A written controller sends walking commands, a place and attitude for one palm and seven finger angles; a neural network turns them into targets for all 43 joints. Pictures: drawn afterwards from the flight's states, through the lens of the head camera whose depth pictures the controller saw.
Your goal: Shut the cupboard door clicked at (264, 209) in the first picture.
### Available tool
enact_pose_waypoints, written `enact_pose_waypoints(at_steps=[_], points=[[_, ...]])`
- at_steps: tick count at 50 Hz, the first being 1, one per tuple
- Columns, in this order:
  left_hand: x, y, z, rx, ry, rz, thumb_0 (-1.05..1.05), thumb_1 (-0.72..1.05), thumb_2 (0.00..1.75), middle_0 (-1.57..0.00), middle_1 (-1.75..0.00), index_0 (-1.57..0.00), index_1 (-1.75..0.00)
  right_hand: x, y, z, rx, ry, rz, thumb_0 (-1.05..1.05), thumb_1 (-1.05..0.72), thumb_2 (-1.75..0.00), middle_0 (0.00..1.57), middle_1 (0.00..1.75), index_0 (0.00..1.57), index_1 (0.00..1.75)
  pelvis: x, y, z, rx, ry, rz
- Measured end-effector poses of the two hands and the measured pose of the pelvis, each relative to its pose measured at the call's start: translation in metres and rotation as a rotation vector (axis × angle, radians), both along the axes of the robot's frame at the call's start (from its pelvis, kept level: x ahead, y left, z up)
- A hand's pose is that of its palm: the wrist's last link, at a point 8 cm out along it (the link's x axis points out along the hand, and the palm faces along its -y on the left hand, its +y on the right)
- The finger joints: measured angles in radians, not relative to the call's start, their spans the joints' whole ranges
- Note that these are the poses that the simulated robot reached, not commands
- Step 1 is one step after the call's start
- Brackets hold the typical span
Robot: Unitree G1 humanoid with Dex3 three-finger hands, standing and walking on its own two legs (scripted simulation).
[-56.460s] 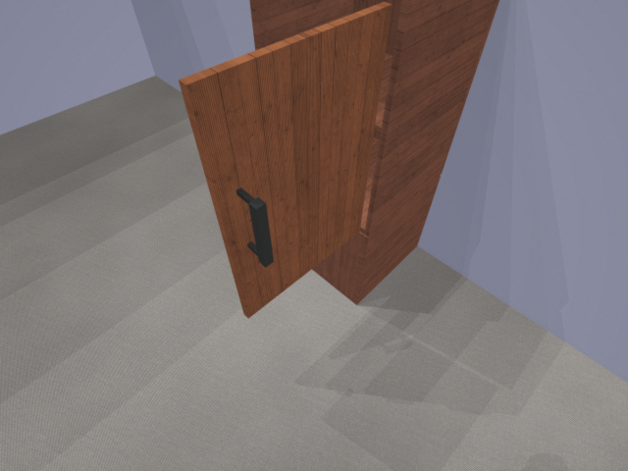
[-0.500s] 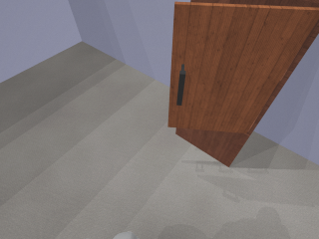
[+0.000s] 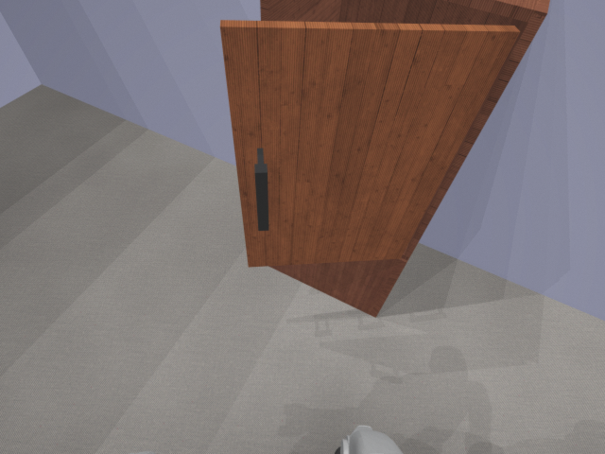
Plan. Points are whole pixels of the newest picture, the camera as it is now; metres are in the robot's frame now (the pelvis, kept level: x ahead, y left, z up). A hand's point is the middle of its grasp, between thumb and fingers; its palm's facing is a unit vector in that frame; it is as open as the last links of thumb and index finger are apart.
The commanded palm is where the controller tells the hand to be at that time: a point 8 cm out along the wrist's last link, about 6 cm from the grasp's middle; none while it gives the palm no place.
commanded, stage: take the last steps up to it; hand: left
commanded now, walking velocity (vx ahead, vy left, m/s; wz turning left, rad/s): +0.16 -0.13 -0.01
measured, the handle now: (261, 191) +0.54 +0.08 -0.03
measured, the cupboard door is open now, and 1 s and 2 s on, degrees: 32 32 32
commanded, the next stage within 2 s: come to a stop and stand still in 0.04 s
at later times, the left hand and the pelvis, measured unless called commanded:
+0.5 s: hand (214, 450) +0.15 +0.13 -0.19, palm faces +0.07 -0.98 -0.20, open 7.3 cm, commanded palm none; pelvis +0.11 -0.06 -0.01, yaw +0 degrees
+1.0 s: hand out of the picture +0.10 +0.07 -0.18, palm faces +0.02 -0.98 -0.20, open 7.3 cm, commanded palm none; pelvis +0.06 -0.11 +0.00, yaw +0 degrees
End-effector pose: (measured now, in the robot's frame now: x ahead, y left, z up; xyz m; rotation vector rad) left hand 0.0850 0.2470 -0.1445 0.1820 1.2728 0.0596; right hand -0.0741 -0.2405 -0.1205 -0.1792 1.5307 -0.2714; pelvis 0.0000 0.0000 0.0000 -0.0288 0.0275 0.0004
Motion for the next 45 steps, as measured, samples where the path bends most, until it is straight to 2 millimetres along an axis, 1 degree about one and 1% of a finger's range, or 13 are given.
enact_pose_waypoints(at_steps=[3, 5, 6, 8, 12, 17, 20, 24, 28, 33, 38, 42, 45], points=[[0.042, -0.023, -0.006, 0.018, -0.055, -0.034, 0.0, 0.91, 0.9, -0.19, -0.3, -0.2, -0.3, 0.003, -0.021, -0.017, 0.022, 0.057, -0.037, 0.0, -0.9, -0.9, 0.2, 0.3, 0.2, 0.3, 0.025, -0.023, -0.014, 0.018, 0.003, -0.004], [0.06, -0.038, -0.007, 0.031, -0.092, -0.033, 0.0, 0.91, 0.9, -0.19, -0.3, -0.2, -0.3, 0.017, -0.036, -0.027, 0.031, 0.082, -0.044, 0.0, -0.9, -0.9, 0.2, 0.3, 0.2, 0.3, 0.036, -0.034, -0.02, 0.008, -0.001, -0.009], [0.065, -0.044, -0.005, 0.033, -0.099, -0.031, 0.0, 0.91, 0.9, -0.19, -0.3, -0.2, -0.3, 0.029, -0.042, -0.029, 0.03, 0.078, -0.041, 0.0, -0.9, -0.9, 0.2, 0.3, 0.2, 0.3, 0.04, -0.037, -0.019, 0.006, -0.003, -0.008], [0.068, -0.056, -0.002, 0.033, -0.09, -0.015, 0.0, 0.91, 0.9, -0.2, -0.3, -0.2, -0.3, 0.062, -0.052, -0.027, 0.023, 0.032, -0.022, 0.0, -0.9, -0.9, 0.2, 0.3, 0.2, 0.3, 0.05, -0.044, -0.013, 0.007, -0.007, -0.003], [0.066, -0.075, 0.001, 0.025, -0.052, 0.025, 0.0, 0.91, 0.9, -0.2, -0.3, -0.2, -0.3, 0.142, -0.063, -0.021, 0.016, -0.117, 0.049, 0.0, -0.91, -0.9, 0.2, 0.3, 0.2, 0.3, 0.07, -0.053, -0.004, 0.008, -0.001, 0.009], [0.066, -0.078, -0.003, 0.027, -0.022, 0.065, -0.01, 0.93, 0.9, -0.2, -0.3, -0.2, -0.3, 0.229, -0.056, -0.016, 0.034, -0.281, 0.113, 0.0, -0.91, -0.9, 0.2, 0.3, 0.2, 0.3, 0.092, -0.058, -0.004, -0.003, -0.009, 0.005], [0.065, -0.076, -0.012, 0.02, -0.004, 0.096, -0.01, 0.92, 0.9, -0.2, -0.3, -0.2, -0.3, 0.265, -0.046, -0.016, 0.042, -0.344, 0.144, 0.0, -0.91, -0.9, 0.2, 0.3, 0.2, 0.3, 0.103, -0.056, -0.009, -0.012, -0.026, 0.004], [0.061, -0.071, -0.015, 0.029, 0.022, 0.129, 0.0, 0.91, 0.9, -0.2, -0.3, -0.2, -0.3, 0.292, -0.037, -0.011, 0.049, -0.381, 0.186, 0.0, -0.91, -0.9, 0.2, 0.3, 0.2, 0.3, 0.107, -0.056, -0.009, 0.018, -0.032, 0.0], [0.054, -0.067, -0.007, 0.055, 0.043, 0.137, 0.0, 0.91, 0.9, -0.2, -0.3, -0.2, -0.3, 0.297, -0.039, -0.01, 0.053, -0.392, 0.207, 0.0, -0.9, -0.9, 0.2, 0.3, 0.2, 0.3, 0.101, -0.06, -0.006, 0.021, -0.027, 0.0], [0.046, -0.068, 0.004, 0.097, 0.035, 0.13, 0.0, 0.91, 0.9, -0.2, -0.3, -0.2, -0.3, 0.281, -0.06, -0.014, 0.054, -0.375, 0.189, 0.0, -0.9, -0.9, 0.2, 0.3, 0.2, 0.3, 0.089, -0.073, -0.005, 0.018, -0.028, -0.003], [0.029, -0.083, 0.005, 0.137, 0.013, 0.103, 0.0, 0.9, 0.9, -0.2, -0.3, -0.2, -0.3, 0.25, -0.092, -0.029, 0.066, -0.346, 0.135, 0.0, -0.9, -0.9, 0.2, 0.3, 0.2, 0.3, 0.077, -0.095, -0.014, 0.045, -0.033, -0.008], [0.014, -0.102, 0.009, 0.111, 0.045, 0.081, 0.0, 0.9, 0.9, -0.2, -0.3, -0.2, -0.3, 0.217, -0.11, -0.027, 0.055, -0.28, 0.094, 0.0, -0.91, -0.9, 0.2, 0.3, 0.2, 0.3, 0.071, -0.103, -0.007, 0.044, -0.041, -0.002], [0.01, -0.115, 0.007, 0.079, 0.055, 0.069, 0.0, 0.9, 0.9, -0.2, -0.3, -0.2, -0.3, 0.19, -0.117, -0.023, 0.04, -0.238, 0.071, 0.0, -0.91, -0.9, 0.2, 0.3, 0.2, 0.3, 0.068, -0.106, -0.003, 0.046, -0.038, -0.003]])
